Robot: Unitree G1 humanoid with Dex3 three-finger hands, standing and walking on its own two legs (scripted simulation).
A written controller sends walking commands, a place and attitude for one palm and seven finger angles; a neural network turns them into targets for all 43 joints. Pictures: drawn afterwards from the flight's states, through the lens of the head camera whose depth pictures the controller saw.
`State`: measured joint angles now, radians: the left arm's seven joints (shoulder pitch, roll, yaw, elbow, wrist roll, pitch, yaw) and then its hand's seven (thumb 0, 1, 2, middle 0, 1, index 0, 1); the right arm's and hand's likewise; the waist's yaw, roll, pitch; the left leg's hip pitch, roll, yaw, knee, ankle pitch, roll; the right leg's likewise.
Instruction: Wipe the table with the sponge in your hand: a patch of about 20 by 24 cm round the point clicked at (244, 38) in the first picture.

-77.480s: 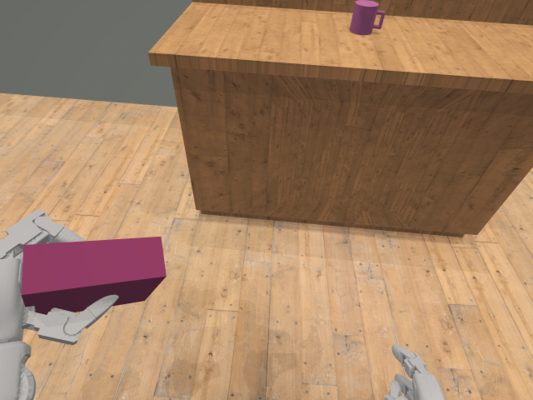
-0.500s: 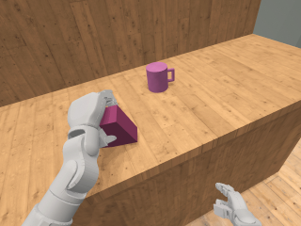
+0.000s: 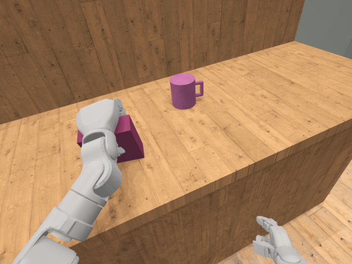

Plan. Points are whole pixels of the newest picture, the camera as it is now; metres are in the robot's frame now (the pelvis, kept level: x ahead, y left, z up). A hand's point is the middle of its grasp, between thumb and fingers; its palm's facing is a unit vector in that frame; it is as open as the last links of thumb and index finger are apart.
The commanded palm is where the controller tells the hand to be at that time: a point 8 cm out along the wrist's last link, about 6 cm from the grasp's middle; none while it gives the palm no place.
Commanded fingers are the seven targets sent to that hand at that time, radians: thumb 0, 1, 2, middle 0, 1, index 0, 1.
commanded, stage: wipe forward along the third lane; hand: left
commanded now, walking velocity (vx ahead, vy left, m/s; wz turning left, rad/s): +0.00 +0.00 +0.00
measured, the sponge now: (117, 148) +0.36 +0.19 +0.11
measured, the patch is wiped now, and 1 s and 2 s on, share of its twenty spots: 0.80 0.80 0.80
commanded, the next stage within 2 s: wipe back along the third lane in 1.06 s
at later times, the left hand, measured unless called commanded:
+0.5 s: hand (107, 120) +0.39 +0.21 +0.17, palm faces +0.06 -0.05 -1.00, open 9.3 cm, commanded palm +0.36 +0.22 +0.21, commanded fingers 0.00 0.10 1.30 -1.20 -1.60 -1.20 -1.60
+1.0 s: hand (97, 113) +0.42 +0.24 +0.18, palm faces +0.03 -0.05 -1.00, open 9.3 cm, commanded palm +0.39 +0.25 +0.21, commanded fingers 0.00 0.10 1.30 -1.20 -1.60 -1.20 -1.60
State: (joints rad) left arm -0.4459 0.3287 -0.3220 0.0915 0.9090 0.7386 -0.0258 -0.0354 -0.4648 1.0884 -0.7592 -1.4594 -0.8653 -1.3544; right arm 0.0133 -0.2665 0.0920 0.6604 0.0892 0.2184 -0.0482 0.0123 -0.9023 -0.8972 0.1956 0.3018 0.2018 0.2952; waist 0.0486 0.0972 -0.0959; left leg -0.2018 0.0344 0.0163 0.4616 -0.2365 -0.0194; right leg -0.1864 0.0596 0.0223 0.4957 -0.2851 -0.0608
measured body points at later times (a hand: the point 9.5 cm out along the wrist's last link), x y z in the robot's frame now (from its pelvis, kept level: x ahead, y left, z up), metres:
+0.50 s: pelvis +0.01 +0.01 +0.00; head -0.03 -0.04 +0.45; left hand +0.39 +0.21 +0.23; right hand +0.21 -0.21 -0.10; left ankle +0.01 +0.14 -0.74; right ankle -0.01 -0.08 -0.74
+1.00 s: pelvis +0.01 +0.02 +0.00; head -0.01 -0.02 +0.45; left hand +0.42 +0.24 +0.23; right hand +0.20 -0.21 -0.10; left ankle +0.01 +0.15 -0.74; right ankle -0.01 -0.08 -0.74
